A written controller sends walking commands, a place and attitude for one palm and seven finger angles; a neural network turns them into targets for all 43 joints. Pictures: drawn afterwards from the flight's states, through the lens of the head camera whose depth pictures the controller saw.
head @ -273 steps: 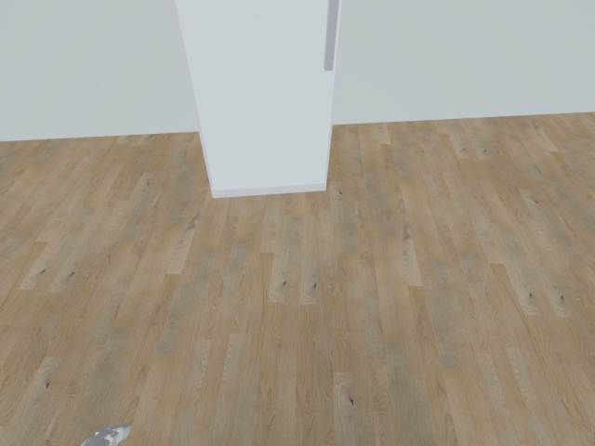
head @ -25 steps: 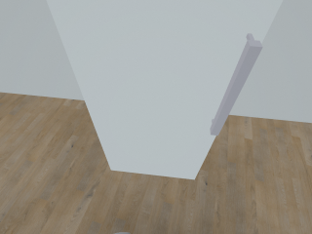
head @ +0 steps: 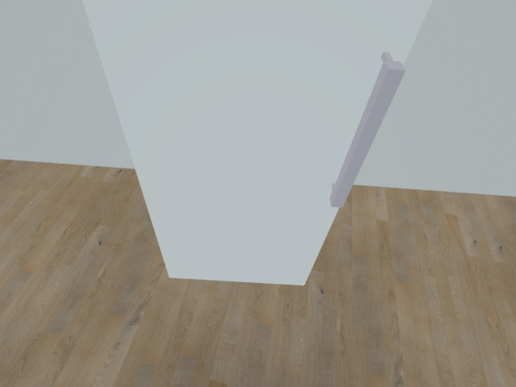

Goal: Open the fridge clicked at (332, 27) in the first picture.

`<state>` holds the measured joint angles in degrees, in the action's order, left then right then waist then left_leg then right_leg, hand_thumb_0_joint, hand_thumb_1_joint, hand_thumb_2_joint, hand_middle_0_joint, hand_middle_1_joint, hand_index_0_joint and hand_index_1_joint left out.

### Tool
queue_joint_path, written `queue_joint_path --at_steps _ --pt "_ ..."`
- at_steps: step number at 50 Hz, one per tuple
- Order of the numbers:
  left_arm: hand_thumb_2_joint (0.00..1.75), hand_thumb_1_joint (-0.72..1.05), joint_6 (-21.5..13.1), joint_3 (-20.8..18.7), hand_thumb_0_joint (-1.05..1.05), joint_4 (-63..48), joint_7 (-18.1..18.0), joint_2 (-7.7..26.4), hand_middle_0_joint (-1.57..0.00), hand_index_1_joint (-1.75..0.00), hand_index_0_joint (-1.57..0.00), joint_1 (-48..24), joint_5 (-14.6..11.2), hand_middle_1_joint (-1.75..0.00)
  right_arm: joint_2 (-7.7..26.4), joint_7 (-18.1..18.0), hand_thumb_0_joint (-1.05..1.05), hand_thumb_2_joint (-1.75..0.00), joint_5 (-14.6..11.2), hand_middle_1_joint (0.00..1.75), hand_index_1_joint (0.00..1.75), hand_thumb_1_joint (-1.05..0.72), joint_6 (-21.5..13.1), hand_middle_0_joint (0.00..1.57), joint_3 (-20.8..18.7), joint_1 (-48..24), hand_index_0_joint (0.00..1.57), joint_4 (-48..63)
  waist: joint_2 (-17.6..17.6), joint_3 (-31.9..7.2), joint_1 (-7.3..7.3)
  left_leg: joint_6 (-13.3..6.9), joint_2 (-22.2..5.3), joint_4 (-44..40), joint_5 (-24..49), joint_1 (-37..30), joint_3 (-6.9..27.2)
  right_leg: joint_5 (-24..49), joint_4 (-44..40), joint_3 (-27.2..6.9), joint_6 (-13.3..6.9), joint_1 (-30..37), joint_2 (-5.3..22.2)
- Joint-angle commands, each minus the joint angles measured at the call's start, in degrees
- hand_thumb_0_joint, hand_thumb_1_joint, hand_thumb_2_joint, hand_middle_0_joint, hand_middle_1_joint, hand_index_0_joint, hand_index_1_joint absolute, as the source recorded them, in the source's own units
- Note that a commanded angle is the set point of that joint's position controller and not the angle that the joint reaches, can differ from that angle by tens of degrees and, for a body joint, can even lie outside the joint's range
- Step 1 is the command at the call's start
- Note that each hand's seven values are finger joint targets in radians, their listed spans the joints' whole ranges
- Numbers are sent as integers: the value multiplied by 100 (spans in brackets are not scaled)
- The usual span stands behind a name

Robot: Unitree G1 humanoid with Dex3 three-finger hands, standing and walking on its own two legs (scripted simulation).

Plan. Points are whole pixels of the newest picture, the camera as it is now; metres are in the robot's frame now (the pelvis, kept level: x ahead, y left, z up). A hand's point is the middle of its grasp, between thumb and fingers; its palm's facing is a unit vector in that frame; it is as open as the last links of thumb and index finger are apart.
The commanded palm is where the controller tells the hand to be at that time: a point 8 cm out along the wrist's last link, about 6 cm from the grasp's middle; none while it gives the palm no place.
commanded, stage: come to a stop and stand still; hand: right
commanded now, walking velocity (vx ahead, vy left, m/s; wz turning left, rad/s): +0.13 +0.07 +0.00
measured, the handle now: (357, 141) +0.56 -0.19 +0.07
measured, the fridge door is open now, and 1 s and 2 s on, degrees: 0 0 0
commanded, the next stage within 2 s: look again from close up in 0.98 s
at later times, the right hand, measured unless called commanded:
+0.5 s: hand out of the picture +0.05 -0.20 -0.18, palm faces -0.01 +0.98 -0.20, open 7.3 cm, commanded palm none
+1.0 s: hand out of the picture +0.03 -0.17 -0.18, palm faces +0.05 +0.98 -0.21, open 7.2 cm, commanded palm none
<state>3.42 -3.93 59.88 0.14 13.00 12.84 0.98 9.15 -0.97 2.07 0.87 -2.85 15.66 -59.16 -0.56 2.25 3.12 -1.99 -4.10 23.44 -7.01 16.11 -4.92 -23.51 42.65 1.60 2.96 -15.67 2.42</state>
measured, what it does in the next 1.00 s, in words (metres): steps on the spot: right foot, then left foot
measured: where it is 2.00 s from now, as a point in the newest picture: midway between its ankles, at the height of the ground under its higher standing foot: outside the picture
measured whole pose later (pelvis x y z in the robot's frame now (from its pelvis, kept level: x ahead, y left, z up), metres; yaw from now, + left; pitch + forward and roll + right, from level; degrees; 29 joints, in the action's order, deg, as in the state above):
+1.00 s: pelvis +0.03 +0.01 +0.00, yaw +0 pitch -2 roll +0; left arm -0.3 -1.0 65.5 -2.5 8.7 14.2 0.6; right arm 9.1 -1.6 0.4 -0.1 -0.6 14.4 -65.5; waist -0.9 2.0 0.4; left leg -1.8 -0.1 23.1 -13.2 7.8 -6.1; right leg -14.2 22.3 4.8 2.6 -5.6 4.3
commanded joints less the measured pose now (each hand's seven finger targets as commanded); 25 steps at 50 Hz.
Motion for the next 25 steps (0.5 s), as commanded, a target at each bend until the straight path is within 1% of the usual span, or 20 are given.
queue_joint_path --at_steps 1,2,3,4,5,6,7,8,9,10,12,15,17,18,20,21,22,23,24,25 --pt "90 90 -212 76 0 -95 1 20 -20 -30 -20 815 -6 -30 1155 -75 0 -90 -18 30 30 -90 -72 20 -231 -77 20 194 1308 -300 -310 -267 -907 -1545 -2242 160 1375 203 -1120 365 -160 724 -259" --pt "90 90 -249 104 0 39 -19 -41 -20 -30 -20 1103 -22 -30 1116 -71 0 -90 -40 30 30 -90 -55 20 -210 -172 20 153 1224 -347 -448 -99 -737 -1371 -2399 422 1198 540 -1773 455 -174 1294 -298" --pt "90 90 -285 111 0 144 -62 22 -20 -30 -20 1345 -21 -30 1002 -56 0 -90 -77 30 30 -90 -28 20 -177 -181 20 119 887 -324 -555 60 -573 -1101 -2655 859 1044 601 -2164 390 -203 1752 -222" --pt "90 90 -339 82 0 167 -107 242 -20 -30 -20 1473 15 -30 760 -32 0 -90 -122 30 30 -90 -6 20 -118 -162 20 117 -34 -226 -618 197 -255 -292 -2585 1193 741 -80 -2753 -297 -315 1709 302" --pt "90 90 -357 12 0 62 -143 634 -20 -30 -20 1280 83 -30 400 -4 0 -90 -160 30 30 -90 18 20 -54 -76 20 176 -1531 182 -578 364 264 1021 -2161 1609 122 -1827 -3715 -1895 -644 1029 1446" --pt "90 90 -319 9 0 -150 -193 851 -20 -30 -20 898 81 -30 385 -3 0 -90 -112 30 30 -90 40 20 -55 -264 20 249 -1504 876 -541 329 244 1792 -1891 1624 264 -2380 -4239 -2444 -944 -88 2006" --pt "90 90 -347 64 0 -264 -207 762 -20 -30 -20 547 98 -30 449 56 0 -90 -60 30 30 -90 2 20 -87 -241 20 220 -972 949 -356 299 86 2269 -1552 1360 491 -2082 -4209 -2400 -1059 -518 1990" --pt "90 90 -397 108 0 -208 -214 587 -20 -30 -20 325 84 -30 453 78 0 -90 10 30 30 -90 45 20 -111 -51 20 11 -961 832 -226 322 150 2587 -1296 1233 570 -1604 -4104 -1861 -806 -480 1567" --pt "90 90 -434 135 0 -182 -240 476 -20 -30 -20 260 62 -30 445 106 0 -90 -5 30 30 -90 53 20 -117 159 20 -103 -892 834 -161 355 188 2887 -1089 1310 544 -1093 -3942 -1489 -740 -291 1340" --pt "90 90 -468 154 0 -166 -259 440 -20 -30 -20 367 43 -30 428 132 0 -90 -15 30 30 -90 31 20 -107 256 20 -172 -740 769 -184 390 218 3106 -894 1442 529 -593 -3816 -1221 -719 0 1171" --pt "90 90 -521 168 0 -50 -296 333 -20 -30 -20 671 14 -30 446 146 0 -90 -30 30 30 -90 -3 20 -112 228 20 -202 -660 675 -258 450 160 3182 -715 1678 527 457 -3597 -950 -731 525 1085" --pt "90 90 -538 143 0 155 -353 284 -20 -30 -20 1182 42 -30 439 120 0 -90 -40 30 30 -90 22 20 -87 -46 20 -53 -759 514 -440 515 88 2995 -958 1793 489 2299 -3164 -928 -948 1104 1306" --pt "90 90 -540 150 0 240 -384 233 -20 -30 -20 1326 58 -30 400 102 0 -90 -75 30 30 -90 15 20 -51 -268 20 33 -790 396 -503 514 40 2513 -1212 1581 417 3538 -2842 -869 -1077 1288 1388" --pt "90 90 -533 147 0 281 -385 244 -20 -30 -20 1343 76 -30 313 95 0 -90 -101 30 30 -90 4 20 -21 -362 20 64 -860 265 -536 491 61 2156 -1365 1304 351 3892 -2686 -810 -1106 1326 1365" --pt "90 90 -499 110 0 330 -365 266 -20 -30 -20 1276 82 -30 205 74 0 -90 -137 30 30 -90 -36 20 11 -382 20 63 -1086 125 -550 433 159 1485 -1514 740 160 4056 -2438 -731 -1091 1256 1276" --pt "90 90 -487 97 0 361 -357 267 -20 -30 -20 1262 73 -30 201 66 0 -90 -148 30 30 -90 -63 20 15 -331 20 30 -1112 52 -522 399 229 1140 -1368 495 103 4079 -2309 -737 -1038 1218 1204" --pt "90 90 -476 86 0 379 -349 280 -20 -30 -20 1194 48 -30 251 61 0 -90 -153 30 30 -90 -96 20 -2 -182 20 -31 -1021 5 -422 376 252 614 -967 119 58 3933 -2110 -668 -923 1082 1148" --pt "90 90 -473 73 0 396 -340 248 -20 -30 -20 1202 22 -30 251 55 0 -90 -148 30 30 -90 -133 20 -14 20 20 -127 -810 -166 -332 373 264 -31 -247 -399 6 3557 -1885 -571 -740 931 972" --pt "90 90 -494 83 0 405 -316 89 -20 -30 -20 1297 -26 -30 416 19 0 -90 -139 30 30 -90 -189 20 -35 268 20 -247 -401 -356 -264 321 -31 -307 543 -1193 323 2970 -1564 -389 -513 494 769" --pt "90 90 -507 146 0 359 -281 -188 -20 -30 -20 1304 -75 -30 678 -45 0 -90 -133 30 30 -90 -242 20 -65 516 20 -374 354 -684 -218 99 -798 -161 1710 -2062 1047 1601 -1242 -56 -262 -246 484"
